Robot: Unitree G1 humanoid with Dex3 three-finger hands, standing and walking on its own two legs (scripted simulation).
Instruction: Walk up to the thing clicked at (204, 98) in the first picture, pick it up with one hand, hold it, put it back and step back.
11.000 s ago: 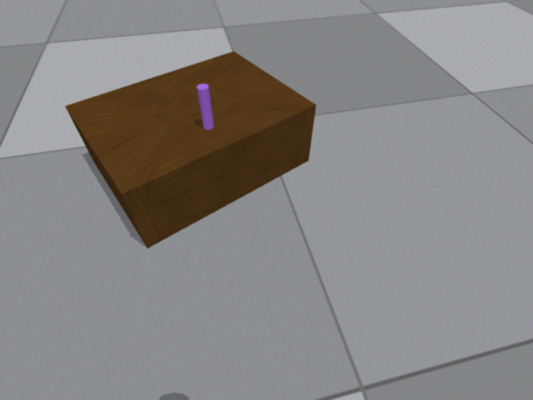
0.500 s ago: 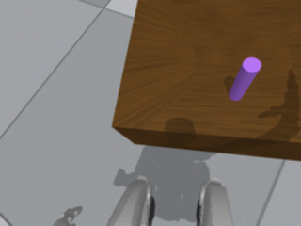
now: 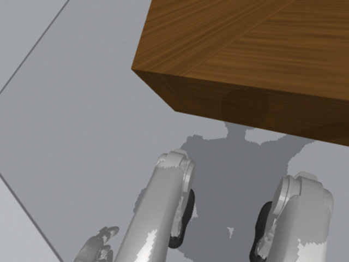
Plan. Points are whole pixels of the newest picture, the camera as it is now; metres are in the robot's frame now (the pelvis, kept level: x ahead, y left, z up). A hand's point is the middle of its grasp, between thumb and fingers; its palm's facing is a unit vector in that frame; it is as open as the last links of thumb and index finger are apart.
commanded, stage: close in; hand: right
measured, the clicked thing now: out of the picture +0.59 -0.29 +0.05
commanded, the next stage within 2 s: rest palm in 0.66 s
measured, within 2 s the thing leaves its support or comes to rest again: neither
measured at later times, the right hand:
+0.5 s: hand out of the picture +0.57 -0.30 +0.03, palm faces +0.26 +0.97 -0.03, open 17.2 cm
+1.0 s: hand out of the picture +0.58 -0.28 +0.03, palm faces +0.24 +0.97 -0.03, open 17.0 cm
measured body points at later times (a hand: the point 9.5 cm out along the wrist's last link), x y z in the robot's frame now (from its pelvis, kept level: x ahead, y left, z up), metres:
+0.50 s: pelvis +0.01 +0.01 -0.01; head +0.24 -0.05 +0.37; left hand +0.05 +0.28 -0.10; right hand +0.55 -0.35 +0.03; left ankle +0.09 +0.13 -0.37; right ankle +0.09 -0.14 -0.37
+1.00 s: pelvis +0.01 +0.01 +0.00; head +0.25 -0.05 +0.38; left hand +0.07 +0.27 -0.11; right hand +0.56 -0.34 +0.03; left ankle +0.09 +0.13 -0.37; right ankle +0.09 -0.14 -0.37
